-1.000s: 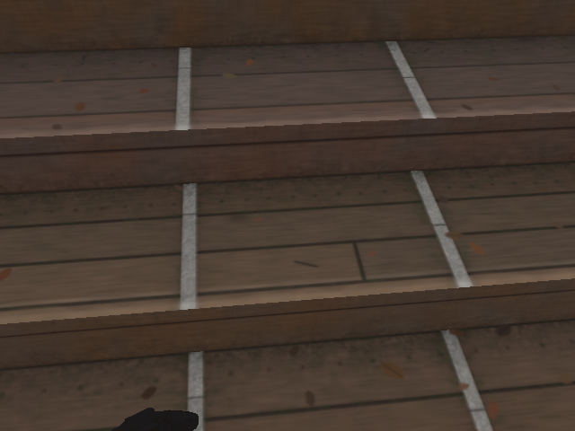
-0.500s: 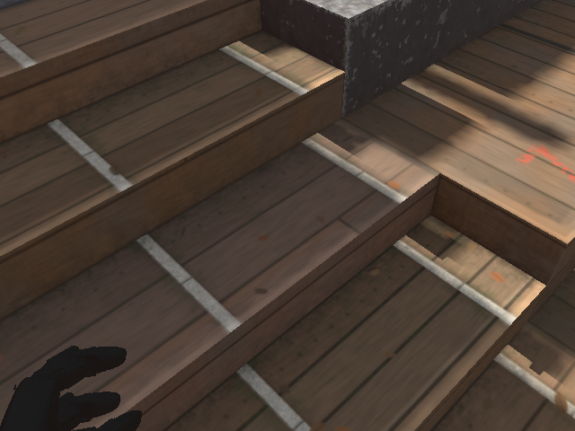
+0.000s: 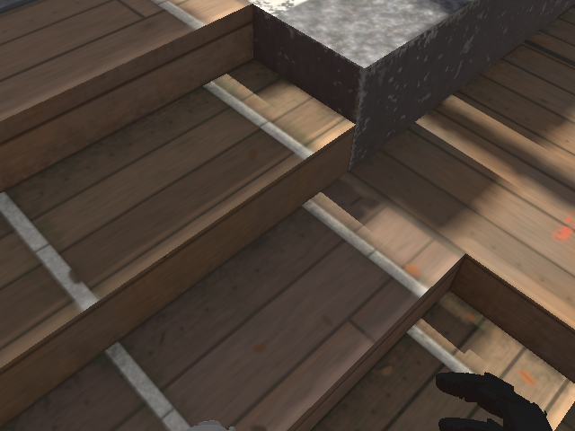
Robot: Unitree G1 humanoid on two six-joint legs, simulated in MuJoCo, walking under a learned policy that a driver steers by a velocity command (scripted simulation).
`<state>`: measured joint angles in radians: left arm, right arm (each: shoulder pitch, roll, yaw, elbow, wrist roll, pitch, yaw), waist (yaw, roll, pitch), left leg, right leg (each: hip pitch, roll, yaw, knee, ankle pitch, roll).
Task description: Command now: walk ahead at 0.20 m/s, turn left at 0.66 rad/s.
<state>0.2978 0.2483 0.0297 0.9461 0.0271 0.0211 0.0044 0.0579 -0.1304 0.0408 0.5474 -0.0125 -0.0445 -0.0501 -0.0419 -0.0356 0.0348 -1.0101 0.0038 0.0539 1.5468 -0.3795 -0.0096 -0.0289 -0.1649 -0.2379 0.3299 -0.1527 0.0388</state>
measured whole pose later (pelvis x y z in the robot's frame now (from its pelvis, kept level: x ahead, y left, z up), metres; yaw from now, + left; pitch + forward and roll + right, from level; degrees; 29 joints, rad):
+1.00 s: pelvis +0.49 +0.19 +0.27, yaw +41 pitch +3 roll +0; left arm 0.67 0.04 -0.06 1.01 0.01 -0.07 0.00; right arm -0.03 -0.01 0.14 0.50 0.03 -0.06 0.05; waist 0.09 0.03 -0.07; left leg -1.40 0.05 -0.07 2.06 -0.19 0.07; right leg -0.09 -0.02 -0.07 0.48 -0.44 -0.01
